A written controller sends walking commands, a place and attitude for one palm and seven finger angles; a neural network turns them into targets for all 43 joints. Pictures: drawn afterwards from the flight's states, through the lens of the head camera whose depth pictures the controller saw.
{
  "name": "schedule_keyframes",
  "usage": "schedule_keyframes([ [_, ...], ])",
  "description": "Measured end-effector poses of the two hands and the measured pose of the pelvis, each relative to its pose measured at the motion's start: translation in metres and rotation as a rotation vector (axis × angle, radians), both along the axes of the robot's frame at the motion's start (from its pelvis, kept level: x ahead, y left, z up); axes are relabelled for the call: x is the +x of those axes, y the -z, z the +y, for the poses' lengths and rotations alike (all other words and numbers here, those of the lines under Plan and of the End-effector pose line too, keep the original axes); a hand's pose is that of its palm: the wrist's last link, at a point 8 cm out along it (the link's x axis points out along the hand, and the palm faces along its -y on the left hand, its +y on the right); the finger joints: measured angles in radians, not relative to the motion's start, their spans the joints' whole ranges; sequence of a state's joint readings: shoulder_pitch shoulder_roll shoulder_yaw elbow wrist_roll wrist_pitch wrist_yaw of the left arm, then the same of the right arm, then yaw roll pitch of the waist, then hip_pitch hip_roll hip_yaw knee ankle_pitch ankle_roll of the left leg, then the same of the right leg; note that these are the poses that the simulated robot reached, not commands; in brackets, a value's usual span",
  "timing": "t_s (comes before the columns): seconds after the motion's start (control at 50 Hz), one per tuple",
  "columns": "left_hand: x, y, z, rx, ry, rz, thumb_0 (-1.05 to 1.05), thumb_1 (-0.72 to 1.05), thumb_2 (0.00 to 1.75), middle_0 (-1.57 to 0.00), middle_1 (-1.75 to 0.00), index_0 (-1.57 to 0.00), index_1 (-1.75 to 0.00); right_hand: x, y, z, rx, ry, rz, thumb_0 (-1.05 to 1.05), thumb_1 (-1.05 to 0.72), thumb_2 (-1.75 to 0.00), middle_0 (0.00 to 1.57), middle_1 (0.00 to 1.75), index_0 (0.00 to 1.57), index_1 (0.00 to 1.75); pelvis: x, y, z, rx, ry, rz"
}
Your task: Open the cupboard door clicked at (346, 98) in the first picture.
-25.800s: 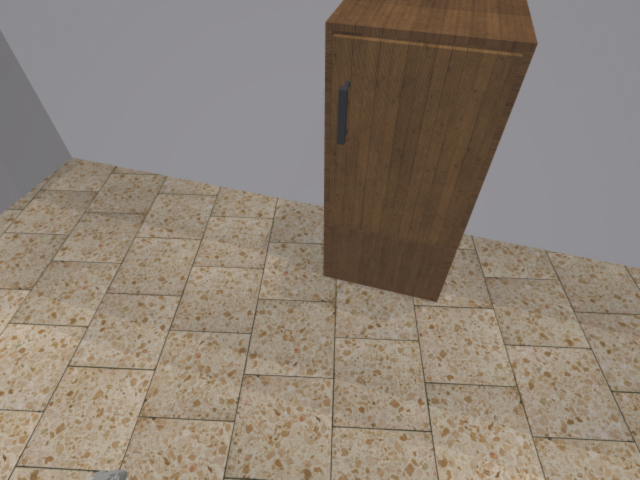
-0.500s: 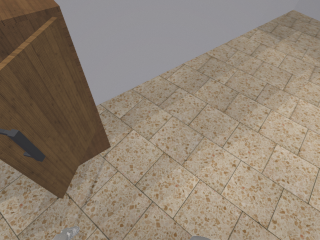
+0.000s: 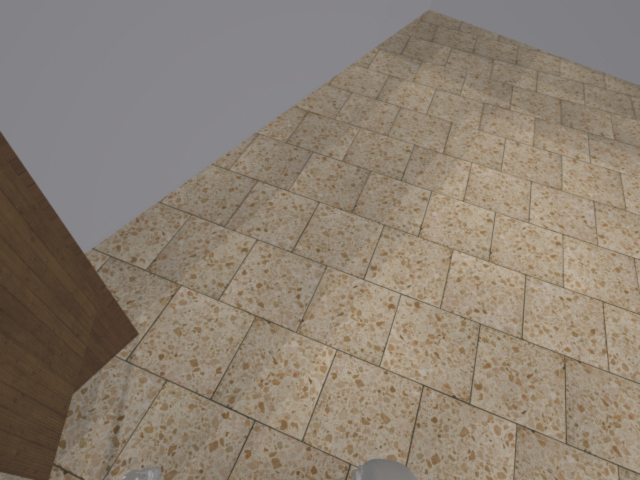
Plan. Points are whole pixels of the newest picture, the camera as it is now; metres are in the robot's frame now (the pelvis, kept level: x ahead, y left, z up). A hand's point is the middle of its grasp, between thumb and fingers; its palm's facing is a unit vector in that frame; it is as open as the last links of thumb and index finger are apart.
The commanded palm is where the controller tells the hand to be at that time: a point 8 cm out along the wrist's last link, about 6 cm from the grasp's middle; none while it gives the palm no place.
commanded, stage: walk to a spot facing it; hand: left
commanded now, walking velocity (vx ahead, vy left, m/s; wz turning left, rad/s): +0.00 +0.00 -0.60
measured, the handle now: out of the picture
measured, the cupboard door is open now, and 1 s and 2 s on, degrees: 40 40 40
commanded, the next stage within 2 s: turn to face it in 1.62 s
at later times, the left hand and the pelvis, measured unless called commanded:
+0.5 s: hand out of the picture +0.13 +0.14 -0.17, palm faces -0.23 -0.95 -0.19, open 7.4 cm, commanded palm none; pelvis +0.07 -0.04 +0.00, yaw -17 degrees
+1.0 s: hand (349, 274) +0.48 -0.03 -0.15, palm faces -0.61 -0.77 -0.20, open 7.4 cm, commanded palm none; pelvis +0.25 -0.10 +0.00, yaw -34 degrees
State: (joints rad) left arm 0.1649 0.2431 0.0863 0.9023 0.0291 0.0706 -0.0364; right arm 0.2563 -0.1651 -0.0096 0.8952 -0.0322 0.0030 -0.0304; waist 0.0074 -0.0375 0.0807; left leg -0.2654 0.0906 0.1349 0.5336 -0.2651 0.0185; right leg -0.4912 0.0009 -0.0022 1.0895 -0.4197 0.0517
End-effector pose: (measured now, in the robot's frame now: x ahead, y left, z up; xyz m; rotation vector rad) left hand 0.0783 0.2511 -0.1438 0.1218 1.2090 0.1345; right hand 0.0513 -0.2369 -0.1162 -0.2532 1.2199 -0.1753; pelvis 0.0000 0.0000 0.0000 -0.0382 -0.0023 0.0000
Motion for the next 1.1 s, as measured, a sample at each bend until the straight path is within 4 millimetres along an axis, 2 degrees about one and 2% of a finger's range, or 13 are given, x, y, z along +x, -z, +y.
schedule_keyframes([
  [0.12,0.025,-0.010,-0.015,0.025,0.096,0.004,0.00,0.91,0.90,-0.19,-0.30,-0.20,-0.29,-0.032,0.008,-0.009,0.038,0.111,0.034,0.00,-0.91,-0.90,0.20,0.30,0.21,0.30,0.001,-0.002,-0.008,0.005,0.083,0.008],
  [0.24,0.058,-0.010,-0.047,0.072,0.204,-0.037,0.00,0.91,0.90,-0.19,-0.30,-0.20,-0.29,-0.069,0.036,-0.039,0.078,0.231,0.091,0.00,-0.91,-0.90,0.20,0.30,0.21,0.30,0.009,0.014,-0.033,0.036,0.162,0.014],
  [0.3,0.060,-0.015,-0.059,0.080,0.204,-0.046,0.00,0.91,0.90,-0.20,-0.30,-0.20,-0.30,-0.070,0.036,-0.053,0.078,0.254,0.134,0.00,-0.91,-0.90,0.20,0.30,0.21,0.30,0.018,0.010,-0.039,0.034,0.185,0.001],
  [0.36,0.055,-0.018,-0.065,0.078,0.212,0.000,0.00,0.91,0.90,-0.20,-0.30,-0.20,-0.30,-0.051,0.025,-0.065,0.067,0.273,0.096,0.01,-0.91,-0.90,0.20,0.30,0.20,0.30,0.031,0.002,-0.044,0.041,0.217,-0.002],
  [0.46,0.052,-0.013,-0.067,0.053,0.239,0.109,0.00,0.90,0.90,-0.20,-0.30,-0.21,-0.30,0.003,0.008,-0.078,0.038,0.290,-0.026,0.01,-0.91,-0.90,0.20,0.30,0.20,0.30,0.059,-0.003,-0.046,0.044,0.271,-0.001],
  [0.58,0.077,0.007,-0.055,0.026,0.248,0.207,0.00,0.90,0.90,-0.20,-0.30,-0.21,-0.30,0.083,0.000,-0.075,-0.005,0.276,-0.147,0.00,-0.91,-0.90,0.20,0.30,0.20,0.30,0.110,0.007,-0.038,0.028,0.331,-0.003],
  [0.66,0.126,0.023,-0.049,0.028,0.308,0.231,0.01,0.91,0.90,-0.20,-0.30,-0.20,-0.30,0.109,0.001,-0.068,-0.041,0.298,-0.202,0.00,-0.91,-0.90,0.20,0.30,0.20,0.30,0.143,0.017,-0.034,0.017,0.399,-0.005],
  [0.72,0.182,0.016,-0.060,0.028,0.372,0.175,0.01,0.91,0.90,-0.20,-0.30,-0.20,-0.30,0.101,-0.001,-0.055,-0.021,0.359,-0.154,0.00,-0.91,-0.90,0.20,0.30,0.21,0.30,0.162,0.009,-0.038,0.022,0.439,-0.001],
  [0.8,0.263,-0.001,-0.092,0.018,0.460,0.058,0.01,0.91,0.90,-0.19,-0.30,-0.20,-0.29,0.074,0.001,-0.038,0.022,0.473,-0.041,0.00,-0.92,-0.90,0.20,0.30,0.21,0.30,0.188,-0.003,-0.047,0.030,0.493,0.011],
  [0.88,0.336,-0.015,-0.141,0.008,0.568,-0.034,0.01,0.91,0.90,-0.19,-0.30,-0.20,-0.29,0.038,0.004,-0.025,0.068,0.592,0.083,0.00,-0.93,-0.90,0.20,0.30,0.21,0.30,0.214,-0.006,-0.062,0.038,0.543,0.014],
  [0.98,0.415,-0.023,-0.222,-0.003,0.705,-0.123,0.00,0.91,0.90,-0.19,-0.29,-0.20,-0.29,0.003,0.012,-0.008,0.151,0.722,0.239,0.00,-0.92,-0.90,0.20,0.30,0.20,0.30,0.245,-0.001,-0.094,0.056,0.591,0.009],
  [1.06,0.463,-0.021,-0.293,-0.017,0.782,-0.214,0.00,0.91,0.90,-0.19,-0.30,-0.20,-0.29,-0.009,0.025,-0.006,0.234,0.789,0.352,0.00,-0.92,-0.90,0.20,0.30,0.20,0.30,0.269,0.014,-0.135,0.066,0.607,0.001],
  [1.1,0.474,-0.018,-0.316,-0.026,0.778,-0.254,0.00,0.91,0.90,-0.19,-0.30,-0.20,-0.29,-0.003,0.032,-0.017,0.263,0.808,0.384,0.00,-0.92,-0.90,0.20,0.30,0.20,0.30,0.278,0.020,-0.152,0.061,0.620,-0.008],
])
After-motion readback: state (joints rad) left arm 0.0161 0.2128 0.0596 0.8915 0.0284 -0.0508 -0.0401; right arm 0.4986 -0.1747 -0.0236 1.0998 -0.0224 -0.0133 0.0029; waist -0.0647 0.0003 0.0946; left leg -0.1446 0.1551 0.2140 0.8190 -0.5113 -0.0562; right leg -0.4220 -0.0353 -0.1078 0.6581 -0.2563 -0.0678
